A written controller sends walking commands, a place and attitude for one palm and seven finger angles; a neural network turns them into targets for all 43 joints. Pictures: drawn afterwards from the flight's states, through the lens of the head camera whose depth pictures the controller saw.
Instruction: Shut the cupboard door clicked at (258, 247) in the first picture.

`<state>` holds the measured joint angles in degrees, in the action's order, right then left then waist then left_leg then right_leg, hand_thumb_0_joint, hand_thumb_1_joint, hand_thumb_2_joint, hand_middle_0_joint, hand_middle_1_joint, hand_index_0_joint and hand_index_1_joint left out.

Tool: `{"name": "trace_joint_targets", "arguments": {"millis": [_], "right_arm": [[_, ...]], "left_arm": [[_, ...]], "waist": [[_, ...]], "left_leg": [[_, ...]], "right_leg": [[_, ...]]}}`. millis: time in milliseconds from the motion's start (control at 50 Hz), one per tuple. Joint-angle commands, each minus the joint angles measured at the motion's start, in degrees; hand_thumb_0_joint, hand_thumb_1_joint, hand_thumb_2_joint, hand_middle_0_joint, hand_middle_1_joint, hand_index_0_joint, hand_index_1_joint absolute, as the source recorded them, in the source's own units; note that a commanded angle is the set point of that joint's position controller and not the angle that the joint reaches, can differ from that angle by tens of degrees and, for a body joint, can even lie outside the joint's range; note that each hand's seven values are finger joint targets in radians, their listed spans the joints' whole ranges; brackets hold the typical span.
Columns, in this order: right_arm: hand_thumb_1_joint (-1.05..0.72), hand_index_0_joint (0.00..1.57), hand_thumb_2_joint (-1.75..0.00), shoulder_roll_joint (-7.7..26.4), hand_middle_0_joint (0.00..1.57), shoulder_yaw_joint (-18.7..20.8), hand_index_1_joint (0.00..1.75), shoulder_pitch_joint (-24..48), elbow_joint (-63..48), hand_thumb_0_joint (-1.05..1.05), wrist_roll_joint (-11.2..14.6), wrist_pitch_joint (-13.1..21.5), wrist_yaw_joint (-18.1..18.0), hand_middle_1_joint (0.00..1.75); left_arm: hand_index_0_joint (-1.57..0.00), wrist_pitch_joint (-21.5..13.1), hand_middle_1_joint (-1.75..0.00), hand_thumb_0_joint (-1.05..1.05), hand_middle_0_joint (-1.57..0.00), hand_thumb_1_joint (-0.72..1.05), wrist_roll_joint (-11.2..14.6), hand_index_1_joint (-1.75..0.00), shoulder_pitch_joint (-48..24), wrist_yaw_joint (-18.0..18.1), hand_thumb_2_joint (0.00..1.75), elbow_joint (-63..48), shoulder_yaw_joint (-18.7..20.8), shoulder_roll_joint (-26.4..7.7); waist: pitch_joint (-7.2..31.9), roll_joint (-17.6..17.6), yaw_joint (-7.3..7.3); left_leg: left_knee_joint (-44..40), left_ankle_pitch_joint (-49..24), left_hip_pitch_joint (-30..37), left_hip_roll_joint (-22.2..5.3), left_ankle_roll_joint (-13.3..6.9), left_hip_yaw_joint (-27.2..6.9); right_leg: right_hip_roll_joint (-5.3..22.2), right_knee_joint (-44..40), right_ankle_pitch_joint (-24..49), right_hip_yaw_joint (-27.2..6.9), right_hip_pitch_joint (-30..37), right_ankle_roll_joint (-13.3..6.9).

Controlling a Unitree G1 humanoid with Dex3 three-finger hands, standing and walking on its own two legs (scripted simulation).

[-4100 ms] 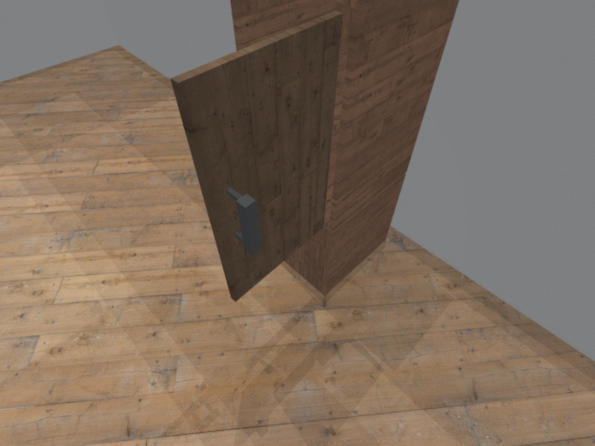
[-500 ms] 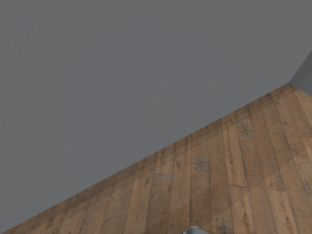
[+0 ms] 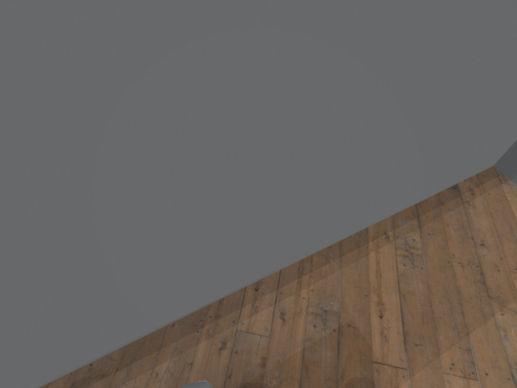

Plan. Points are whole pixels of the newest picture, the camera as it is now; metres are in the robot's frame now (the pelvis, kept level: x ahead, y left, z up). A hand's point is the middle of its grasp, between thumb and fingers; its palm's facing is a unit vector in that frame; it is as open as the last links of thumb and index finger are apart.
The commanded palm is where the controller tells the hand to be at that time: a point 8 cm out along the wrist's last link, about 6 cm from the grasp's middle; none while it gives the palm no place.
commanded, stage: turn to face it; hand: left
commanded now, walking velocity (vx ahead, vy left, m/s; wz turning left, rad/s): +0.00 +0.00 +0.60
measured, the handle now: out of the picture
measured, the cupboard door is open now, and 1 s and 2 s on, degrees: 92 92 92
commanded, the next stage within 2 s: none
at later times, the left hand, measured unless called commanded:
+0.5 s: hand out of the picture +0.07 +0.15 -0.14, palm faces +0.30 -0.91 -0.29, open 7.4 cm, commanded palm none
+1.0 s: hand out of the picture +0.05 +0.14 -0.15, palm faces +0.59 -0.75 -0.30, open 7.4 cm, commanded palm none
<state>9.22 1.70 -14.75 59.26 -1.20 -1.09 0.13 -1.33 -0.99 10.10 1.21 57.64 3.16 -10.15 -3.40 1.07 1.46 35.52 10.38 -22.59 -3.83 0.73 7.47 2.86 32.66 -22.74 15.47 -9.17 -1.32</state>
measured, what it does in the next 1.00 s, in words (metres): walks ahead, turning left: right foot, then left foot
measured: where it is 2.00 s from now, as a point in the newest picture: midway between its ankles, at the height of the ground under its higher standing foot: outside the picture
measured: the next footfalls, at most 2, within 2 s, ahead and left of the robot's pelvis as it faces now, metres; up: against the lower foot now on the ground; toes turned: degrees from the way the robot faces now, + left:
right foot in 0.34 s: +0.10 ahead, -0.18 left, +0.00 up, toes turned +9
left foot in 0.68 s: +0.06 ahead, +0.06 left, +0.00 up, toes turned +32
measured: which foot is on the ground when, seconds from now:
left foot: down 0.00-0.34, up 0.36-0.66, down 0.68-1.00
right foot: down 0.00-0.00, up 0.02-0.32, down 0.34-0.68, up 0.70-0.98, down 1.00-1.00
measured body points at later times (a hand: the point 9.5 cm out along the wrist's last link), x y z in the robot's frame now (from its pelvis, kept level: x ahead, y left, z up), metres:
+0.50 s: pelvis +0.06 -0.07 +0.01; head +0.11 -0.07 +0.46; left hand +0.05 +0.20 -0.12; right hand +0.23 -0.30 -0.13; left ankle +0.02 +0.06 -0.65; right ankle +0.06 -0.18 -0.73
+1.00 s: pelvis +0.10 -0.10 +0.00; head +0.15 -0.07 +0.45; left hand +0.02 +0.18 -0.13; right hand +0.32 -0.25 -0.15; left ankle +0.03 +0.04 -0.73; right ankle +0.18 -0.20 -0.73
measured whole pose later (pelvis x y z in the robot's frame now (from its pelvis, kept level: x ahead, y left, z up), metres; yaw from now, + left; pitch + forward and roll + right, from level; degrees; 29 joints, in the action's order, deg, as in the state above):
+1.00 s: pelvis +0.10 -0.10 +0.00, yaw +37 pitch +2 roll +1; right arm 13.2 3.1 -9.2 51.2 -1.1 -3.8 0.6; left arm 1.7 -1.2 9.4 0.2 48.4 3.8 -14.7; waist -4.9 -0.8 0.2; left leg 34.4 15.4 -21.1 0.2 2.1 -5.6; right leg 2.9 35.5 -19.4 2.1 -19.0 3.3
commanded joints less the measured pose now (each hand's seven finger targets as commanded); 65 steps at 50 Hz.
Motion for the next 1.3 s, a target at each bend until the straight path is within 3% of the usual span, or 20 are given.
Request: {"name": "trace_joint_targets", "arguments": {"millis": [0, 100, 220, 280, 320, 340, 420, 520, 600, 640, 660, 680, 760, 940, 980, 1000, 1060, 1100, 1200, 1280], "right_arm": [[-0.9, 0.2, -0.9, 14.6, 0.2, 3.4, 0.3, -11.0, -2.4, 0.0, -0.9, 0.6, -1.1, 0.3], [-0.9, 0.2, -0.9, 12.4, 0.2, 3.0, 0.3, -0.8, -6.3, 0.0, -0.5, 1.5, -1.9, 0.3], [-0.9, 0.2, -0.9, 15.0, 0.2, 4.7, 0.3, 2.2, -8.4, 0.0, -0.6, 0.1, -1.0, 0.3], [-0.9, 0.2, -0.9, 14.8, 0.2, 5.2, 0.3, 6.5, -10.6, 0.0, 0.1, -0.6, -0.6, 0.3], [-0.9, 0.2, -0.9, 8.5, 0.2, 4.4, 0.3, 8.8, -13.8, 0.0, 0.5, -0.7, 0.3, 0.3], [-0.9, 0.2, -0.9, 10.4, 0.2, 4.5, 0.3, 9.5, -14.3, 0.0, -0.1, -0.8, 0.8, 0.3], [-0.9, 0.2, -0.9, 8.5, 0.2, 3.9, 0.3, 8.8, -11.5, 0.0, 0.4, -1.9, 1.4, 0.3], [-0.9, 0.2, -0.9, 7.1, 0.2, 2.5, 0.3, 13.8, -12.8, 0.0, 0.6, -1.7, 1.9, 0.3], [-0.9, 0.2, -0.9, 8.8, 0.2, 2.4, 0.3, 10.7, -13.0, 0.0, 0.5, -1.0, 1.6, 0.3], [-0.9, 0.2, -0.9, 15.3, 0.2, 4.1, 0.3, 2.2, -11.0, 0.0, -0.3, -0.2, 1.3, 0.3], [-0.9, 0.2, -0.9, 21.8, 0.2, 5.8, 0.3, -2.2, -10.7, 0.0, -0.3, -0.1, 0.9, 0.3], [-0.9, 0.2, -0.9, 22.5, 0.2, 5.6, 0.3, -5.0, -9.8, 0.0, 0.3, -0.6, 0.5, 0.3], [-0.9, 0.2, -0.9, 16.7, 0.2, 4.2, 0.3, 6.0, -12.2, 0.0, -0.2, -0.1, -1.0, 0.3], [-0.9, 0.2, -0.9, 16.0, 0.2, 5.2, 0.3, 10.2, -13.4, 0.0, 0.0, -1.1, -0.2, 0.3], [-0.9, 0.2, -0.9, 9.3, 0.2, 4.3, 0.3, 9.9, -15.7, 0.0, 0.7, -1.0, 0.5, 0.3], [-0.9, 0.2, -0.9, 11.6, 0.2, 4.6, 0.3, 9.6, -15.5, 0.0, 0.2, -1.2, 0.8, 0.3], [-0.9, 0.2, -0.9, 9.9, 0.2, 4.4, 0.3, 7.8, -12.0, 0.0, 0.1, -2.1, 1.4, 0.3], [-0.9, 0.2, -0.9, 8.5, 0.2, 3.7, 0.3, 8.3, -11.6, 0.0, 0.4, -2.1, 1.7, 0.3], [-0.9, 0.2, -0.9, 6.6, 0.2, 2.5, 0.3, 12.2, -12.1, 0.0, 0.8, -1.5, 1.9, 0.3], [-0.9, 0.2, -0.9, 8.4, 0.2, 2.8, 0.3, 7.9, -11.6, 0.0, 0.6, -0.8, 1.6, 0.3]], "left_arm": [[-0.2, 1.3, -0.3, 0.0, -0.2, 0.9, 0.5, -0.3, 0.8, 0.5, 0.9, -6.3, 1.1, -5.7], [-0.2, 2.0, -0.3, 0.0, -0.2, 0.9, 0.1, -0.3, -0.6, -0.5, 0.9, -6.2, 1.8, -5.0], [-0.2, 2.4, -0.3, 0.0, -0.2, 0.9, 0.3, -0.3, 0.0, -0.4, 0.9, -8.1, 1.5, -5.0], [-0.2, 1.7, -0.3, 0.0, -0.2, 0.9, 0.1, -0.3, 6.1, -0.3, 0.9, -7.5, 2.1, -7.3], [-0.2, 1.1, -0.3, 0.0, -0.2, 0.9, -1.2, -0.3, 8.0, 0.4, 0.9, -8.3, 3.9, -17.0], [-0.2, 1.3, -0.3, 0.0, -0.2, 0.9, -0.8, -0.3, 5.8, 0.3, 0.9, -9.4, 2.9, -17.0], [-0.2, 0.3, -0.3, 0.0, -0.2, 0.9, -0.5, -0.3, 1.5, 0.6, 0.9, -10.3, 1.5, -10.8], [-0.2, 0.4, -0.3, 0.0, -0.2, 0.9, -0.7, -0.3, 7.2, 0.7, 0.9, -8.8, 2.1, -13.4], [-0.2, 0.5, -0.3, 0.0, -0.2, 0.9, -0.5, -0.3, 6.5, 0.4, 0.9, -8.6, 2.9, -15.3], [-0.2, 0.8, -0.3, 0.0, -0.2, 0.9, 0.3, -0.3, 4.8, -0.2, 0.9, -10.0, 2.8, -13.6], [-0.2, 1.0, -0.3, 0.0, -0.2, 0.9, 0.7, -0.3, 3.2, -0.6, 0.9, -12.7, 1.4, -9.4], [-0.2, 2.0, -0.3, 0.0, -0.2, 0.9, -0.1, -0.3, -1.5, 0.0, 0.9, -14.9, 1.2, -10.7], [-0.2, 3.2, -0.3, 0.0, -0.2, 0.9, 0.0, -0.3, -0.2, -0.4, 0.9, -11.0, 2.0, -9.5], [-0.2, 2.0, -0.3, 0.0, -0.2, 0.9, 0.1, -0.3, 7.0, -0.7, 0.9, -10.5, 2.3, -9.1], [-0.2, 0.9, -0.3, 0.0, -0.2, 0.9, -1.2, -0.3, 9.0, 0.2, 0.9, -11.0, 3.9, -18.2], [-0.2, 0.9, -0.3, 0.0, -0.2, 0.9, -0.7, -0.3, 7.6, 0.4, 0.9, -11.8, 3.3, -17.8], [-0.2, 0.8, -0.3, 0.0, -0.2, 0.9, -0.3, -0.3, -0.6, 0.6, 0.9, -13.2, 1.5, -11.2], [-0.2, 0.5, -0.3, 0.0, -0.2, 0.9, -0.6, -0.3, 0.6, 0.8, 0.9, -12.7, 1.6, -10.8], [-0.2, 0.6, -0.3, 0.0, -0.2, 0.9, -0.7, -0.3, 7.0, 0.7, 0.9, -9.8, 2.7, -14.1], [-0.2, 0.9, -0.3, 0.0, -0.2, 0.9, -0.4, -0.3, 5.3, 0.3, 0.9, -9.4, 3.3, -14.4]], "waist": [[8.2, -16.5, 3.73], [8.7, -7.8, -0.78], [8.4, -10.4, -0.19], [8.0, -8.9, -3.3], [5.2, 17.9, -5.42], [4.0, 12.7, -4.68], [3.1, 11.1, -0.94], [4.1, 10.0, -4.17], [7.0, 9.1, -2.34], [12.7, -2.5, 2.59], [14.2, -19.7, 4.8], [12.0, -9.3, 5.36], [6.3, -10.6, -0.18], [6.3, -8.4, -4.02], [6.2, 18.5, -5.85], [6.3, 14.1, -5.16], [3.3, 12.4, -0.38], [4.3, 11.4, -0.98], [5.9, 10.3, -4.51], [7.4, 9.1, -1.95]], "left_leg": [[-15.7, -29.9, 15.3, -21.6, -14.6, -34.9], [-15.8, -16.6, 11.1, -12.3, -10.0, -22.0], [-14.8, -11.0, 7.9, -9.2, -9.2, -22.1], [-10.2, -2.6, -0.1, -4.6, -5.6, -20.9], [13.4, 21.8, -16.1, 7.9, 2.2, -6.5], [25.2, 23.6, -13.4, 5.0, 1.3, -9.2], [31.3, 14.6, -12.8, 1.8, 3.2, -6.9], [13.4, 14.5, -7.2, 3.0, 3.1, -1.6], [-1.4, 8.8, 3.1, 4.5, 1.3, 0.4], [-10.5, -13.5, 23.1, -4.0, -2.9, -9.0], [-11.5, -39.7, 30.2, -21.0, -13.6, -31.7], [-10.6, -39.3, 26.2, -23.7, -16.6, -30.9], [-14.5, -18.8, 12.8, -11.5, -10.5, -21.3], [-8.8, -1.1, -1.4, -4.3, -6.1, -22.2], [16.5, 23.2, -14.9, 8.7, 1.9, -7.9], [28.8, 24.5, -12.1, 5.2, 1.0, -10.9], [37.0, 14.1, -12.0, 1.7, 2.6, -9.6], [28.6, 14.7, -10.1, 1.6, 3.4, -6.8], [10.8, 15.9, -4.9, 3.0, 3.0, -1.8], [-5.1, 7.0, 6.4, 3.6, 1.4, -0.9]], "right_leg": [[0.1, 29.5, -19.0, -10.4, -17.8, 4.1], [1.5, 31.3, -3.1, -16.0, -20.9, 4.8], [-1.8, 11.7, -3.2, -12.7, -11.4, 4.8], [-2.1, -5.5, 7.7, -11.9, 1.0, 4.4], [23.1, -20.3, 6.2, -37.0, 6.2, -5.0], [25.7, -19.2, 10.9, -34.5, -1.1, -8.1], [15.4, -11.1, 37.7, -16.3, 1.7, -5.1], [16.1, -7.4, 49.1, -12.1, 8.7, -4.6], [16.9, -0.3, 49.7, -9.1, 7.6, -2.9], [13.0, 16.4, 30.7, -4.9, -7.3, 2.4], [4.2, 30.2, -14.2, -5.9, -23.8, 6.4], [4.4, 34.7, -16.1, -13.2, -25.8, 5.7], [3.4, 34.3, -3.8, -16.1, -22.7, 6.0], [-1.9, -2.9, 7.1, -11.5, 1.6, 4.8], [22.9, -19.0, 9.2, -37.5, 7.9, -4.2], [26.2, -18.5, 9.5, -36.5, 0.6, -8.2], [16.1, -14.1, 22.6, -20.5, -2.0, -5.2], [15.1, -11.6, 34.0, -15.2, 2.5, -4.9], [17.4, -7.2, 45.4, -12.1, 9.4, -5.4], [17.0, -0.1, 40.5, -8.8, 5.0, -2.1]]}}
